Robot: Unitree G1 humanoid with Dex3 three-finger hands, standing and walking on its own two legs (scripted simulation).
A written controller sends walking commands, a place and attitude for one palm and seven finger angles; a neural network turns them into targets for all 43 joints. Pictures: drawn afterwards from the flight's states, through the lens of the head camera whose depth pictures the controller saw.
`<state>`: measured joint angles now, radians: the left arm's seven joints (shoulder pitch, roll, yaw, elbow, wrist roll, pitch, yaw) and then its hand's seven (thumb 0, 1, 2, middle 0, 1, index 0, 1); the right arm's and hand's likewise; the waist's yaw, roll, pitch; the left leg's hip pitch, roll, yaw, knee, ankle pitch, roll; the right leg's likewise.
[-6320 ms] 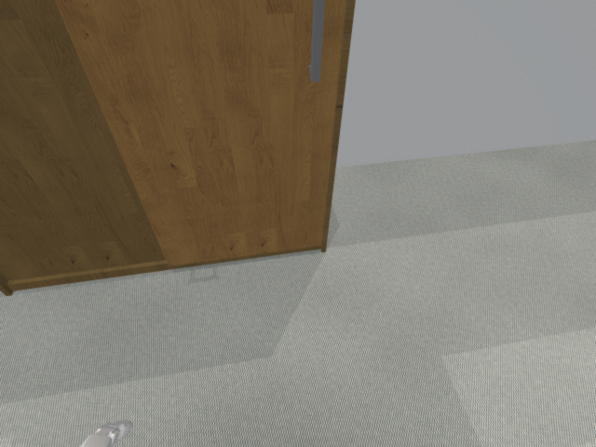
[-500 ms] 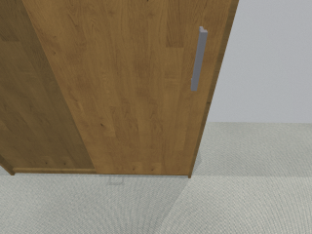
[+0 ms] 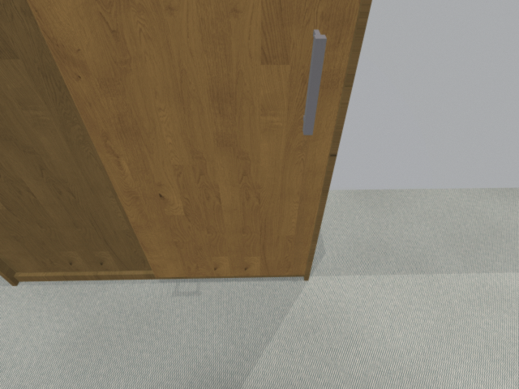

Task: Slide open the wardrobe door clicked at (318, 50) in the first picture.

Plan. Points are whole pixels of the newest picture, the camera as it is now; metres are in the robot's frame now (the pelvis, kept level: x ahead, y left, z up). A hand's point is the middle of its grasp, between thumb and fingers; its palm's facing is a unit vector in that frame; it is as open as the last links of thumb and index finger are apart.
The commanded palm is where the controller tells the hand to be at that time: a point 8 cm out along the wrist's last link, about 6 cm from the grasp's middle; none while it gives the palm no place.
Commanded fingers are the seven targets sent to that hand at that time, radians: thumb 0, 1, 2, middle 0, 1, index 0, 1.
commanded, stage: look again from close up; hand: right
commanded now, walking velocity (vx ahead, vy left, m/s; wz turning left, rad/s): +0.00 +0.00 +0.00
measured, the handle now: (311, 85) +0.69 -0.08 +0.15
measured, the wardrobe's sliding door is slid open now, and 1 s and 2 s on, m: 0.00 0.00 0.00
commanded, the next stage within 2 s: shuffle to correct the standing spot in 1.62 s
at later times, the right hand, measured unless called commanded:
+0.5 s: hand out of the picture +0.02 -0.18 -0.16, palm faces +0.00 +0.98 -0.20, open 7.3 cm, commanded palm none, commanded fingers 0.00 -0.90 -0.90 0.20 0.30 0.20 0.30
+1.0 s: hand out of the picture -0.09 -0.12 -0.17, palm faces +0.00 +0.99 -0.12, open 7.4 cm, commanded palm none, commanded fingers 0.00 -0.90 -0.90 0.20 0.30 0.20 0.30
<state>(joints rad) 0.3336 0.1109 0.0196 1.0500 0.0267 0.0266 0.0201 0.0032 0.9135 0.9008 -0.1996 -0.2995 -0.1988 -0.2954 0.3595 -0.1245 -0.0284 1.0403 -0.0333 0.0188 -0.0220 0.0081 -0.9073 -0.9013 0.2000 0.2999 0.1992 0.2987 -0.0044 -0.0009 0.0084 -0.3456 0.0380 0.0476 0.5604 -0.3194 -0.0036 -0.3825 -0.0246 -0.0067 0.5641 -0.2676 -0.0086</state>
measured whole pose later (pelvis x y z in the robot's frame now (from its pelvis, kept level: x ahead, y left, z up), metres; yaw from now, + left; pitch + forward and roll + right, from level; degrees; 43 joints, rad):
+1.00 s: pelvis -0.06 +0.02 +0.01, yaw +2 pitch -1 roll +0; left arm 0.29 0.14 0.00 1.10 0.01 -0.01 0.04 0.00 0.91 0.90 -0.20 -0.30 -0.20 -0.29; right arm 0.37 -0.09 0.02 1.11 -0.02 -0.01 -0.03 0.01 -0.91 -0.90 0.20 0.30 0.20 0.30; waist -0.01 0.01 0.03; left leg -0.15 -0.03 0.03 0.44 -0.27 0.04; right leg -0.25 -0.03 -0.04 0.44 -0.16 0.01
